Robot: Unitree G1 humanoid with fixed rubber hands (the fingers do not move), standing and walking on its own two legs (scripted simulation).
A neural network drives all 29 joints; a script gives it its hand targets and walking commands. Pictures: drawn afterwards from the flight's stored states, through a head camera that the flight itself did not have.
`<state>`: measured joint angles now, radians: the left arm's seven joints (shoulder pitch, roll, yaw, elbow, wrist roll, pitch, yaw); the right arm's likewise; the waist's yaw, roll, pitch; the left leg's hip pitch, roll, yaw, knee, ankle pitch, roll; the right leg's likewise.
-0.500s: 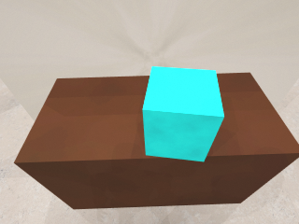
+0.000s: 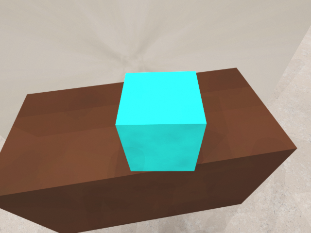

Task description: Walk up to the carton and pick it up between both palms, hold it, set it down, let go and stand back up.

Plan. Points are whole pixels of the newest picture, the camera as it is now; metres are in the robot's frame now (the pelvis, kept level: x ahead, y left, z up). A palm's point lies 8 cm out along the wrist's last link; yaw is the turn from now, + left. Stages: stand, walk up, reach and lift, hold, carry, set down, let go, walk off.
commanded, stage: walk up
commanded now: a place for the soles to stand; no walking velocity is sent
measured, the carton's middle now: (161, 123) +0.42 +0.01 +0.01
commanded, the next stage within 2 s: none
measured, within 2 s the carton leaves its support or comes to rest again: neither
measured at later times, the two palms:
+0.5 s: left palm out of the picture +0.06 +0.24 -0.14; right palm out of the picture +0.14 -0.21 -0.13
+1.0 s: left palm out of the picture +0.03 +0.29 -0.14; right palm out of the picture -0.01 -0.18 -0.13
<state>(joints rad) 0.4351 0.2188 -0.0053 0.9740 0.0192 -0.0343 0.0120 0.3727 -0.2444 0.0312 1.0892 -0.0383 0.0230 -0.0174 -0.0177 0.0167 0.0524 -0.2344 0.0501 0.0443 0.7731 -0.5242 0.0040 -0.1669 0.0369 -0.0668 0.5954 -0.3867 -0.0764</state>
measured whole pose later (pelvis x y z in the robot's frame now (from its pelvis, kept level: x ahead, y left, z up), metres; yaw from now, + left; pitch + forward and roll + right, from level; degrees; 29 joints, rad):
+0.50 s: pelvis +0.05 +0.02 +0.00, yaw -4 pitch -2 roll +0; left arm 0.33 0.19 -0.05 0.97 -0.01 -0.01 0.04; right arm 0.06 -0.19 0.06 1.03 0.00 0.02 -0.04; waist 0.01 -0.02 0.09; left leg -0.30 0.01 0.13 0.53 -0.19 0.05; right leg -0.08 0.04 0.00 0.53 -0.41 -0.04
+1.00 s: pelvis +0.02 +0.06 +0.01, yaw -5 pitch -2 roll -1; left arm 0.31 0.20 -0.06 1.09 0.00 -0.01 0.03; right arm 0.23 -0.21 0.04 1.15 0.01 0.02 -0.03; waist -0.02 -0.01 0.06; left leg -0.28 -0.01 0.18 0.39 -0.08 0.10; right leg -0.11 0.02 0.04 0.45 -0.31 0.00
